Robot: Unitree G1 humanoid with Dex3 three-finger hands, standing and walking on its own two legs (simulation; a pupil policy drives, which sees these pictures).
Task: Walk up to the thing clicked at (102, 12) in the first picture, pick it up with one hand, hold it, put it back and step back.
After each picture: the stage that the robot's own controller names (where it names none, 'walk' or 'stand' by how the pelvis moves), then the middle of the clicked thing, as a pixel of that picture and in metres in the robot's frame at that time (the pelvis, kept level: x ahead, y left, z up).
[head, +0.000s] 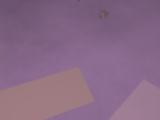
stand; (102, 14) +2.00 -0.24 -0.72
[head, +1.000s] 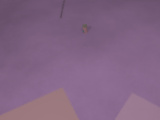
walk; (84, 28) +1.86 +0.15 -0.70
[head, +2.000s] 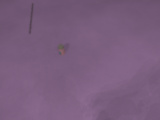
walk; (61, 49) +1.24 +0.35 -0.71
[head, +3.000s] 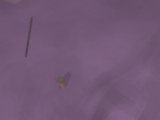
walk; (61, 83) +0.80 +0.30 -0.72
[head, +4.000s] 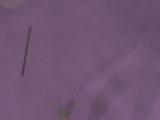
walk; (63, 115) +0.48 +0.23 -0.70
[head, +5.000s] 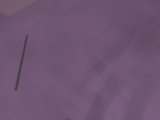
stand; out of the picture +0.35 +0.20 -0.71
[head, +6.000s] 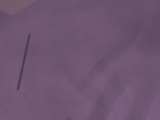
stand; out of the picture +0.34 +0.20 -0.72
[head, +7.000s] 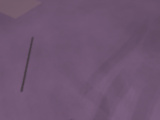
stand; out of the picture +0.35 +0.20 -0.72
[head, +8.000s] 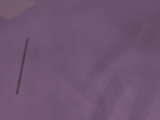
stand; out of the picture +0.33 +0.22 -0.73
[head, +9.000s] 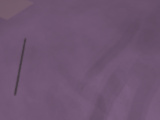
stand; out of the picture +0.32 +0.22 -0.73
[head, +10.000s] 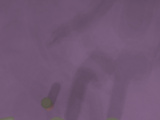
go down; (47, 104) +0.36 +0.22 -0.58
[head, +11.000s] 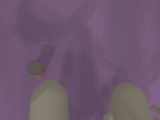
go down; (36, 70) +0.41 +0.24 -0.31
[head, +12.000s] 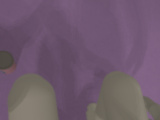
close in; (5, 63) +0.39 +0.27 -0.26
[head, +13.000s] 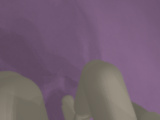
close; out of the picture +0.38 +0.29 -0.22
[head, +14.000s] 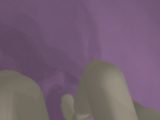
close; out of the picture +0.38 +0.29 -0.22
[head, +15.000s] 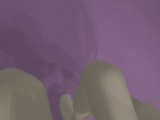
lift; out of the picture +0.36 +0.28 -0.23
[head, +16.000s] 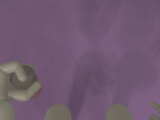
lift; (27, 83) +0.32 +0.20 -0.01
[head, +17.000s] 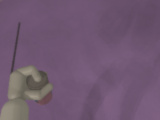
hold; (40, 88) +0.32 +0.18 +0.01
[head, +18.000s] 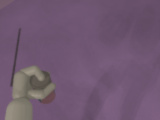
hold; (43, 88) +0.33 +0.17 +0.01
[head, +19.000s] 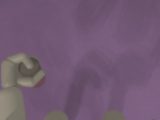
crouch; (33, 73) +0.38 +0.19 -0.06
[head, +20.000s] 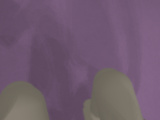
lower; out of the picture +0.44 +0.29 -0.15
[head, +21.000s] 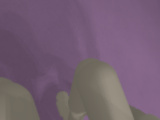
lower; out of the picture +0.41 +0.30 -0.22
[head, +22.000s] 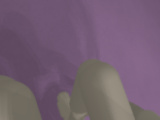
lower; out of the picture +0.40 +0.31 -0.22
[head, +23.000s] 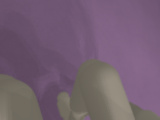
lower; out of the picture +0.40 +0.30 -0.22
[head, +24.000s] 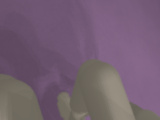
lower; out of the picture +0.40 +0.31 -0.22
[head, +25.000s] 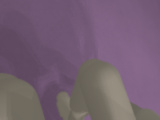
withdraw; out of the picture +0.39 +0.28 -0.22
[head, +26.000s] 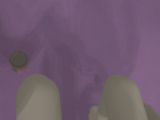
walk; (19, 62) +0.41 +0.25 -0.28
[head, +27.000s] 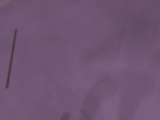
stand; out of the picture +0.35 +0.19 -0.64
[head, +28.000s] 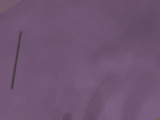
stand; out of the picture +0.36 +0.20 -0.67
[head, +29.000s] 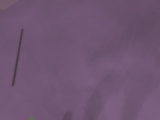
stand; out of the picture +0.36 +0.19 -0.67
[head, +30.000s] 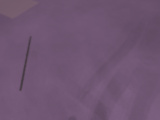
walk; out of the picture +0.37 +0.19 -0.72
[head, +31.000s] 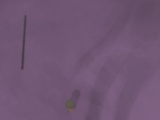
walk; (70, 106) +0.48 +0.15 -0.70
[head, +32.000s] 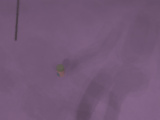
walk; (60, 70) +0.77 +0.17 -0.69
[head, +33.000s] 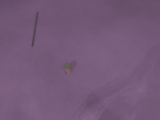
stand; (67, 69) +1.00 +0.22 -0.70
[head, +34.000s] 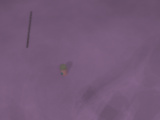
stand; (63, 70) +0.98 +0.23 -0.73
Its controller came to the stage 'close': yes
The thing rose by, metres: 0.71
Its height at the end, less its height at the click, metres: +0.00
